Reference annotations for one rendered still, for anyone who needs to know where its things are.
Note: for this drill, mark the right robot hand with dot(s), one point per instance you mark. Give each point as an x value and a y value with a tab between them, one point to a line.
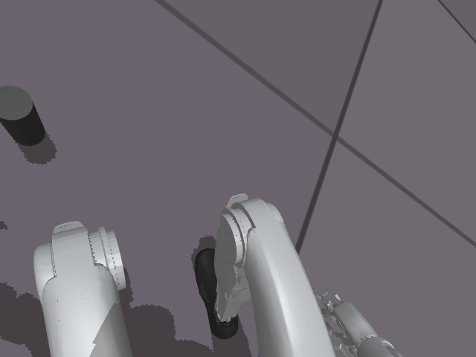
350	320

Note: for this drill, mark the right robot arm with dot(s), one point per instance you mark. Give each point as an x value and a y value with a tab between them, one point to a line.
377	347

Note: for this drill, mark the right robot foot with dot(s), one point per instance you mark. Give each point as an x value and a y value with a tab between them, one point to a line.
207	283

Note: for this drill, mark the can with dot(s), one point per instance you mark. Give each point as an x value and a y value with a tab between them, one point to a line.
19	116

